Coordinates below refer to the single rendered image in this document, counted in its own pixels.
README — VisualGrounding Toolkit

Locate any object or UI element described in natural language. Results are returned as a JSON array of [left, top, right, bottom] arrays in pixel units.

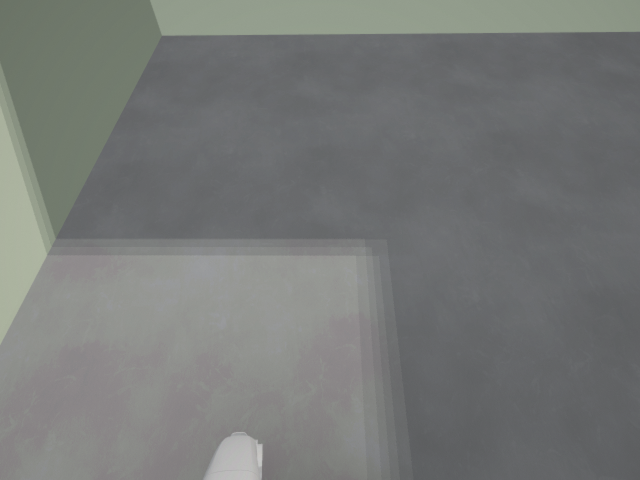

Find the robot left thigh
[[203, 435, 262, 480]]

